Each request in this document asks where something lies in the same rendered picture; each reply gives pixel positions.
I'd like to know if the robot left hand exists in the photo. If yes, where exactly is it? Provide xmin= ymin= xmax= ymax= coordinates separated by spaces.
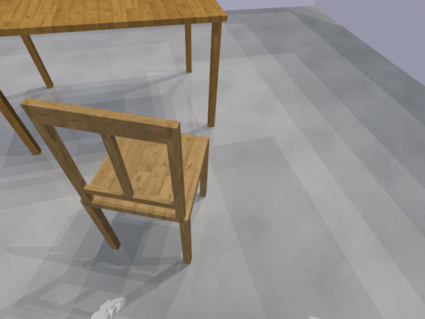
xmin=90 ymin=297 xmax=126 ymax=319

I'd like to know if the chair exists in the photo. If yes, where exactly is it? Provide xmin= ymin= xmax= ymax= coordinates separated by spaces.
xmin=20 ymin=98 xmax=209 ymax=264

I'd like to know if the table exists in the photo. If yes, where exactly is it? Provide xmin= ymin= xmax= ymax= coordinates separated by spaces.
xmin=0 ymin=0 xmax=228 ymax=156

